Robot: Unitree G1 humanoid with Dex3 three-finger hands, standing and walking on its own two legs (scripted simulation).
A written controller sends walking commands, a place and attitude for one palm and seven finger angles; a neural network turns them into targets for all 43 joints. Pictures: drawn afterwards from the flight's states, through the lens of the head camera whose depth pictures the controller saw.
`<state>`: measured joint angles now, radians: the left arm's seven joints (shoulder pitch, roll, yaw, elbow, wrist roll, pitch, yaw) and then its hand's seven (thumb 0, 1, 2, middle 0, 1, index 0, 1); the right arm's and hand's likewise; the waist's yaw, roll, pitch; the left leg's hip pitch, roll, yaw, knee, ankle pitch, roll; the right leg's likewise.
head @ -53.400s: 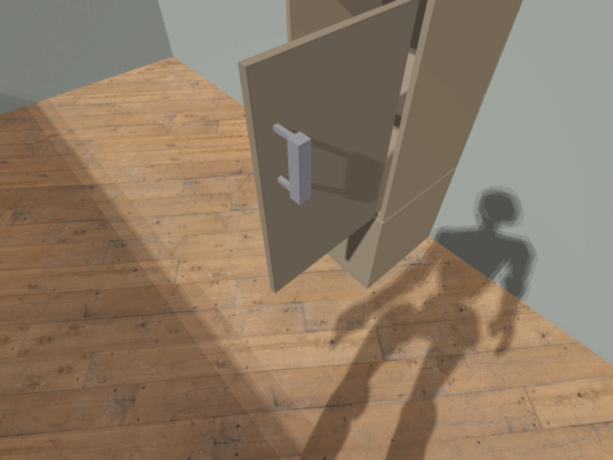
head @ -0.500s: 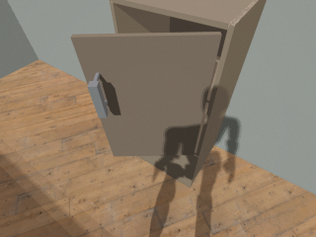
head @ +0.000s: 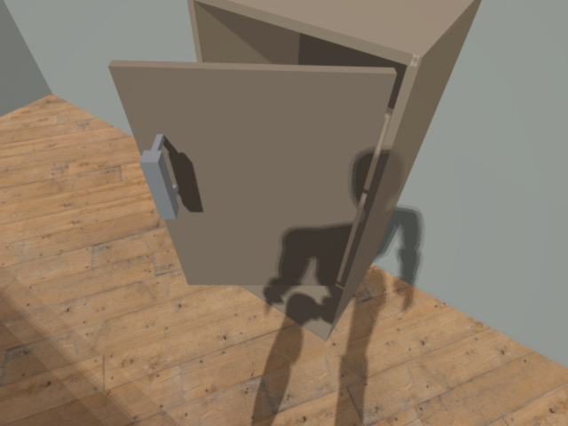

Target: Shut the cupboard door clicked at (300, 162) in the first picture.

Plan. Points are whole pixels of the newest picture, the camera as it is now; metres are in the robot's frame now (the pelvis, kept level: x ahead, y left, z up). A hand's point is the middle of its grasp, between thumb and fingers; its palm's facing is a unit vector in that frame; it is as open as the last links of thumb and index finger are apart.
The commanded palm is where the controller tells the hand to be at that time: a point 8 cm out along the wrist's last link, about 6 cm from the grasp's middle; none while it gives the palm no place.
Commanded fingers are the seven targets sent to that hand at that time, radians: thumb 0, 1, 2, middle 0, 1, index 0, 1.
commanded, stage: come to a stop and stand still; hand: left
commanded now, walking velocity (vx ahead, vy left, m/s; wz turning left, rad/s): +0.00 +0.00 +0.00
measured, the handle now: (164, 177) +0.46 +0.23 +0.08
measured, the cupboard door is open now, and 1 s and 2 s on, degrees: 34 34 34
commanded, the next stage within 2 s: look again from close up in 0.12 s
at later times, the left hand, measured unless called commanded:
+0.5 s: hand out of the picture +0.04 +0.22 -0.17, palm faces -0.02 -0.96 -0.27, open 7.4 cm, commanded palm none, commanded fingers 0.00 0.90 0.90 -0.20 -0.30 -0.20 -0.30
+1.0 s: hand (129, 390) +0.17 +0.22 -0.04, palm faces +0.29 -0.94 -0.16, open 7.3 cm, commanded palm +0.11 +0.27 -0.05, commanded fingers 0.00 0.90 0.90 -0.35 -0.46 -0.35 -0.46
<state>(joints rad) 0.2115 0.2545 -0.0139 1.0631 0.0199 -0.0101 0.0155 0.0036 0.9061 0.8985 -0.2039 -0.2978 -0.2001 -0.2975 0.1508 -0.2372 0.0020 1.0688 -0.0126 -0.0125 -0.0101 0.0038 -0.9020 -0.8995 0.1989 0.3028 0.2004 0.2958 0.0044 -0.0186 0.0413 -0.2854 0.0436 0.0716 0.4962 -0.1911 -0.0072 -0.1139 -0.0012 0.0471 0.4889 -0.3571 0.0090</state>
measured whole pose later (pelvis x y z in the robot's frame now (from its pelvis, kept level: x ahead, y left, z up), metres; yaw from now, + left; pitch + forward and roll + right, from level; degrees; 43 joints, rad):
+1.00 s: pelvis -0.01 +0.00 -0.02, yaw +3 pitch +2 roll +1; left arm 0.40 0.22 0.14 0.22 -0.15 -0.18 0.02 0.02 0.91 0.90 -0.23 -0.32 -0.22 -0.32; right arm 0.29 -0.22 -0.02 0.81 0.02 -0.26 -0.07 0.01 -0.90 -0.90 0.20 0.30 0.20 0.30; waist -0.02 -0.01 -0.03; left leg -0.44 0.01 0.03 0.65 -0.24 -0.01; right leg -0.26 -0.05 -0.04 0.70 -0.45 0.00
